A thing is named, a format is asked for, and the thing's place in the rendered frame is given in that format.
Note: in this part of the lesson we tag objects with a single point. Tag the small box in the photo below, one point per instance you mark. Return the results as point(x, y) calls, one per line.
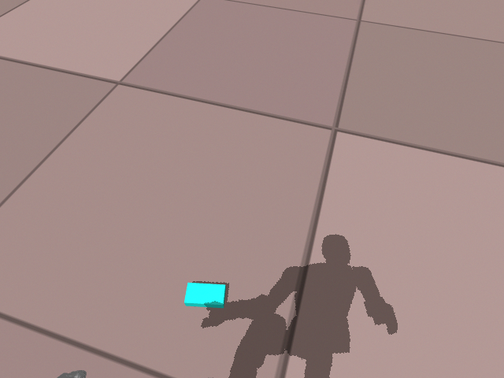
point(205, 295)

